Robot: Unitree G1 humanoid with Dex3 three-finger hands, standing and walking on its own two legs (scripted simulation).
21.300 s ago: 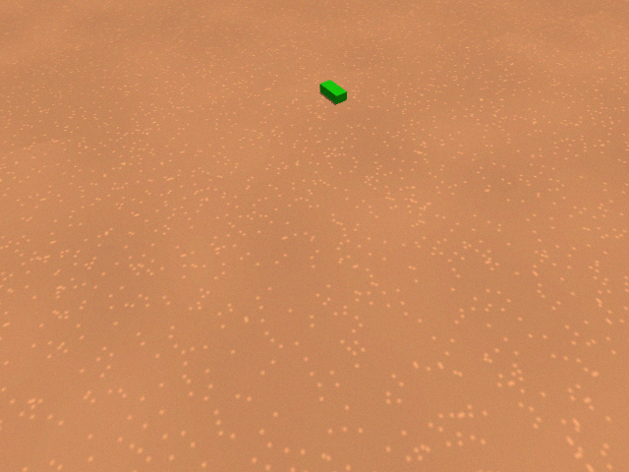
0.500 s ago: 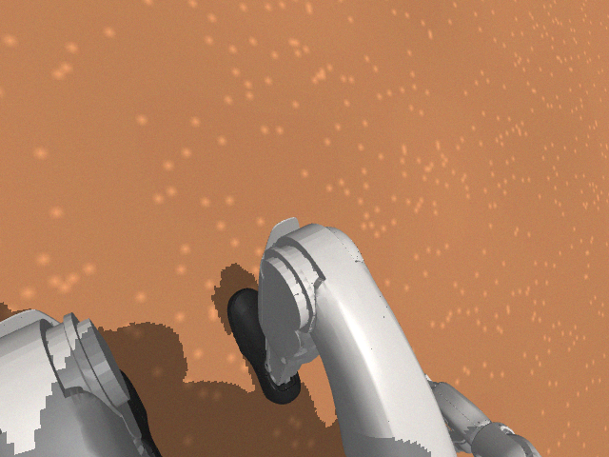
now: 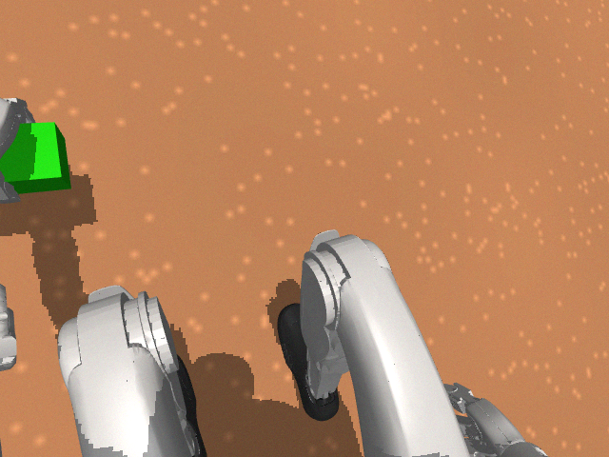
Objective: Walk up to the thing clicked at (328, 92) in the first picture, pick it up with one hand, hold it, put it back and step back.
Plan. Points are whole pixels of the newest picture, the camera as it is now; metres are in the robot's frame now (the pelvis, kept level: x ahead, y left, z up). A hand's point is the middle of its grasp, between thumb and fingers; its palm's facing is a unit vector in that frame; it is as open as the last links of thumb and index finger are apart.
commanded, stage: settle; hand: left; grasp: from above
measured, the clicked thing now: out of the picture +0.49 +0.31 -0.19
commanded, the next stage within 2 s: lift in 0.06 s
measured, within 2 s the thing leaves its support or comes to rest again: neither
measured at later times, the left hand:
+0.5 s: hand out of the picture +0.46 +0.31 -0.10, palm faces -0.49 -0.07 -0.87, open 10.1 cm
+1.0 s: hand out of the picture +0.38 +0.30 +0.09, palm faces -0.43 -0.09 -0.90, open 10.1 cm
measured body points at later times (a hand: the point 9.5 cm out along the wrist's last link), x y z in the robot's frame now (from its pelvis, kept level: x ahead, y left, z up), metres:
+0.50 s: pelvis +0.00 +0.00 +0.04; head +0.23 +0.08 +0.42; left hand +0.48 +0.31 -0.05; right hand +0.05 -0.27 -0.06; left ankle +0.07 +0.12 -0.29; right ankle +0.11 -0.11 -0.29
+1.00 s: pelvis +0.00 +0.00 +0.17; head +0.16 +0.05 +0.59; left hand +0.39 +0.31 +0.14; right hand +0.15 -0.25 +0.05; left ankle +0.07 +0.12 -0.29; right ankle +0.11 -0.11 -0.29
